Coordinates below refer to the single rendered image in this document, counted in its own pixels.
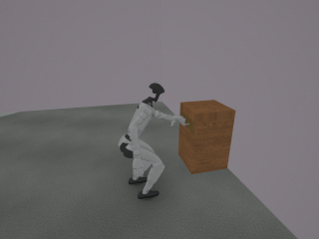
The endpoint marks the robot left upper arm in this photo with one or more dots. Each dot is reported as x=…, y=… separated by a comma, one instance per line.
x=156, y=114

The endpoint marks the robot right upper arm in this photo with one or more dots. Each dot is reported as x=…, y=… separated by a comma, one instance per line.
x=145, y=112

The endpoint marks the robot shin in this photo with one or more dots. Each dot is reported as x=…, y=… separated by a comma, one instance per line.
x=153, y=176
x=146, y=164

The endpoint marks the robot left shin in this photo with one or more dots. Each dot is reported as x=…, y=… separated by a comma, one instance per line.
x=146, y=164

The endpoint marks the cabinet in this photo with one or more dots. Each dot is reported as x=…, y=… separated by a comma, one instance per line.
x=208, y=147

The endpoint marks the robot left hand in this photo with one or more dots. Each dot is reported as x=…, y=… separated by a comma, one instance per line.
x=177, y=117

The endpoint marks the drawer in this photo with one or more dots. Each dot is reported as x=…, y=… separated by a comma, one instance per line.
x=190, y=126

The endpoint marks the robot right shin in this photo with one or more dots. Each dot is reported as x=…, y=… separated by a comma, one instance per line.
x=153, y=176

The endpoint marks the robot left forearm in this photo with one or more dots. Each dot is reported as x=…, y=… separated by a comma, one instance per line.
x=166, y=117

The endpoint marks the robot right forearm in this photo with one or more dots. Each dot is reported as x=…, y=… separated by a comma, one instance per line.
x=135, y=142

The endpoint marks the robot right hand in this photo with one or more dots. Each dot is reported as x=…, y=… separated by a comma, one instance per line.
x=138, y=164

